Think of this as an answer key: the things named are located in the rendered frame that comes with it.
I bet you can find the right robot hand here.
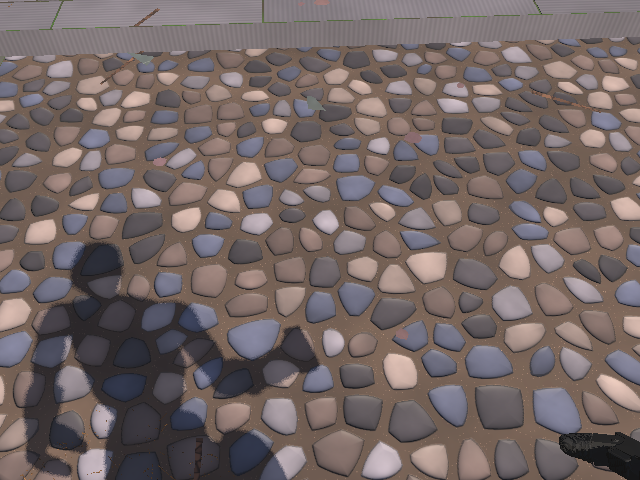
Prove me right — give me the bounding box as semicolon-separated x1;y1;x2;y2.
559;432;640;480

